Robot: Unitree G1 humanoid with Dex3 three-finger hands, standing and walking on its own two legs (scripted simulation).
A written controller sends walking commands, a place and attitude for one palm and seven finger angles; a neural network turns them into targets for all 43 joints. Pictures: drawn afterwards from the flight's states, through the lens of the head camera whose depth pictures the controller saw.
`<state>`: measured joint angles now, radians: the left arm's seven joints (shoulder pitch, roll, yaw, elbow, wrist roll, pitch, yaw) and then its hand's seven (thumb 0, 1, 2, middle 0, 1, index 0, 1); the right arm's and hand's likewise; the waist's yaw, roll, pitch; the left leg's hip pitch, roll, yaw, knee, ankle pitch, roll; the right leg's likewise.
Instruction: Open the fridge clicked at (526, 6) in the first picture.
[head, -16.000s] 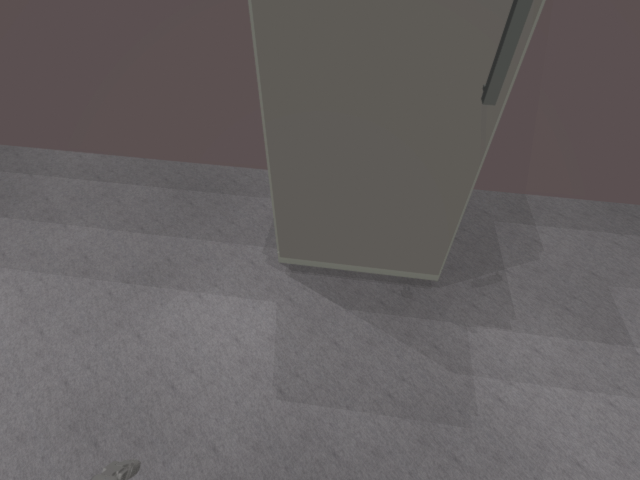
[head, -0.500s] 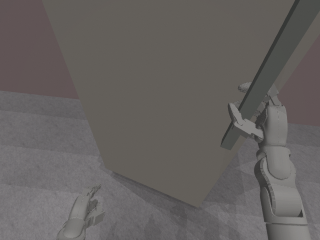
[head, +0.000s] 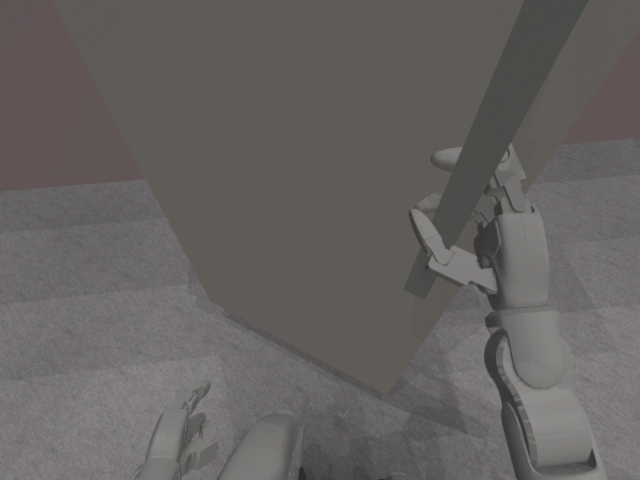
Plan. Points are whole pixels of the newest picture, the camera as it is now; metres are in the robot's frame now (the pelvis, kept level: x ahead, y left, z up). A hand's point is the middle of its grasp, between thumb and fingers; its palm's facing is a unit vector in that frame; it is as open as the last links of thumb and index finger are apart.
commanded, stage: walk backward, drawing the door open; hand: right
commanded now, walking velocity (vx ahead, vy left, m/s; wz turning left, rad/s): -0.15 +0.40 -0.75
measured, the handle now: (475, 161) +0.36 -0.08 +0.23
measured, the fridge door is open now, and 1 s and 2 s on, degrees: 35 71 82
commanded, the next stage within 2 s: stop walking and hold the door back in 1.10 s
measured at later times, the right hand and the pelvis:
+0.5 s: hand (293, 382) +0.18 +0.05 +0.17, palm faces +0.31 +0.93 -0.20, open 7.9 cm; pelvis -0.04 +0.24 -0.01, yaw -25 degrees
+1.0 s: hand out of the picture +0.09 +0.19 +0.17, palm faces +0.79 +0.56 -0.24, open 7.7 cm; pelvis +0.01 +0.50 -0.01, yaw -49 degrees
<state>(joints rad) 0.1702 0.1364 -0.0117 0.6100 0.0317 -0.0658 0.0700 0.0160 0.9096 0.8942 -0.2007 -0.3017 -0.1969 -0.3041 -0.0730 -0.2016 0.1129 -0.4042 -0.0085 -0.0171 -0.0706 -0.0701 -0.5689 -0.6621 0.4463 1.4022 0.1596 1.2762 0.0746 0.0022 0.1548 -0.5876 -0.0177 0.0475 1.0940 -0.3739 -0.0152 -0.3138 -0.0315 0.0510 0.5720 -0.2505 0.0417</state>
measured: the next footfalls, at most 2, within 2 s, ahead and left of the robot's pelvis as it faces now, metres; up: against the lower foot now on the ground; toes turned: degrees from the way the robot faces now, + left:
left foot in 0.18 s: +0.02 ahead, +0.23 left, +0.00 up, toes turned -8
right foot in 0.44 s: -0.06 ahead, +0.08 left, +0.00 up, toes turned -31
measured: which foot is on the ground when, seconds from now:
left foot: up 0.00-0.16, down 0.18-0.44, up 0.46-0.68, down 0.70-0.94, up 0.96-1.00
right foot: down 0.00-0.18, up 0.20-0.42, down 0.44-0.70, up 0.72-0.92, down 0.94-1.00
